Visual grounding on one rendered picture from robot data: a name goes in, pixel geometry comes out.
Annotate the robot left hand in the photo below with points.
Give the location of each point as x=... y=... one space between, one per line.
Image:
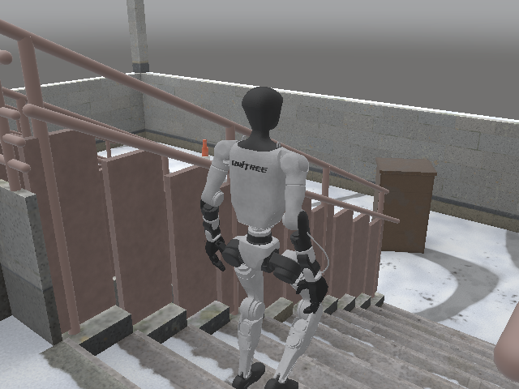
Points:
x=212 y=247

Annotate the robot right forearm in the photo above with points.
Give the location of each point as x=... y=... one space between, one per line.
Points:
x=310 y=268

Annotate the robot torso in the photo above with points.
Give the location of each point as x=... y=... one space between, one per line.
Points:
x=257 y=187

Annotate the robot right hand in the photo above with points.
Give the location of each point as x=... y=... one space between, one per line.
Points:
x=317 y=291

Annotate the robot left forearm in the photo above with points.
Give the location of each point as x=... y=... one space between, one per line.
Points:
x=211 y=221

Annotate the right robot upper arm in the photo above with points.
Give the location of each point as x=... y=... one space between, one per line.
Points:
x=295 y=167

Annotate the left robot upper arm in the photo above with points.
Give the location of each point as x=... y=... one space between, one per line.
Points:
x=219 y=168

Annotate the left robot thigh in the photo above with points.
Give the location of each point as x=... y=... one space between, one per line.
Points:
x=251 y=280

